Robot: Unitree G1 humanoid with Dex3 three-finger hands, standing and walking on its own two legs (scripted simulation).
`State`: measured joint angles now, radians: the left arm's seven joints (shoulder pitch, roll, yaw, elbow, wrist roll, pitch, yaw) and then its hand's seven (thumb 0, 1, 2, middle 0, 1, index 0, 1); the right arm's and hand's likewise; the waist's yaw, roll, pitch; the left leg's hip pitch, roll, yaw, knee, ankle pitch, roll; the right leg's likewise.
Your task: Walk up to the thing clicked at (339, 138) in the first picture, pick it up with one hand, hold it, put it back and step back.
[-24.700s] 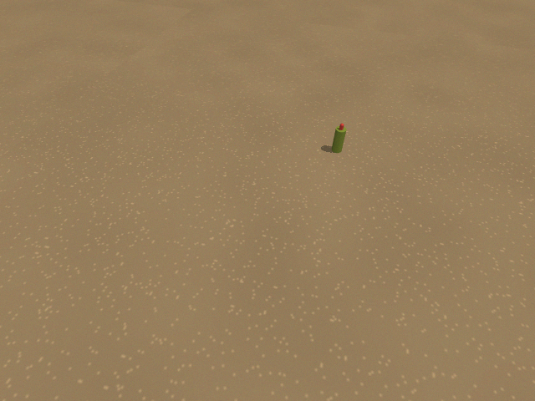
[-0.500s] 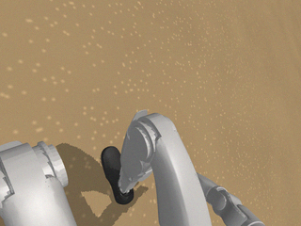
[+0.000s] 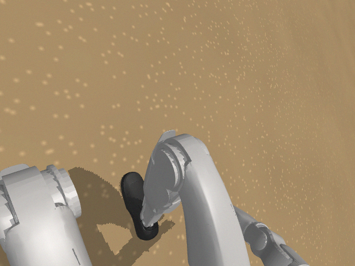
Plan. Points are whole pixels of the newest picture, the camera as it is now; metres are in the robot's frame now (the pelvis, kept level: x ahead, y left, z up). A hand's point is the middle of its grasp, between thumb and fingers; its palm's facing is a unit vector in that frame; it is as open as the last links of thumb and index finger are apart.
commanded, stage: withdraw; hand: left
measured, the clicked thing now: out of the picture +0.47 +0.26 -0.21
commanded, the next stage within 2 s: rise in 0.06 s
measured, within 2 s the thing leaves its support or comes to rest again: neither
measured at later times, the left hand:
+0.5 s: hand out of the picture +0.39 +0.39 -0.05, palm faces +0.29 -0.88 -0.37, open 17.1 cm
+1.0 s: hand out of the picture +0.28 +0.29 +0.15, palm faces +0.27 -0.87 -0.42, open 16.9 cm
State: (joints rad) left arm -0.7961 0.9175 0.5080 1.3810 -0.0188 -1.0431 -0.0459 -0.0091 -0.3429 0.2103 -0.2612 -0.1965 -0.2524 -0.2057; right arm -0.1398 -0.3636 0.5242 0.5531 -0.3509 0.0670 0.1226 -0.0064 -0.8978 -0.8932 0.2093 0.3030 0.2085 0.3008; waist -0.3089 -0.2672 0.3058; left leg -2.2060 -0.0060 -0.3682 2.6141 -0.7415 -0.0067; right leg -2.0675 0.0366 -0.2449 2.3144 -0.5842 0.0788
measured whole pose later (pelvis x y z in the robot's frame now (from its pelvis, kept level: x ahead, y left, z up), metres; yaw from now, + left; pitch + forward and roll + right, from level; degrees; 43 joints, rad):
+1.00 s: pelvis +0.05 -0.02 +0.25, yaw +13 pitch +30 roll -3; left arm -0.05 0.38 0.18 0.41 0.04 0.04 0.08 -0.01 -0.44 0.12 -0.08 -0.07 -0.08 -0.08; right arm 0.10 -0.25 0.00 0.49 0.05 0.08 -0.08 0.00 -0.90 -0.90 0.21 0.30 0.21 0.30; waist -0.06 0.00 -0.17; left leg -1.54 0.04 -0.06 1.68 -0.66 -0.02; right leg -1.54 -0.02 -0.04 1.63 -0.61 0.01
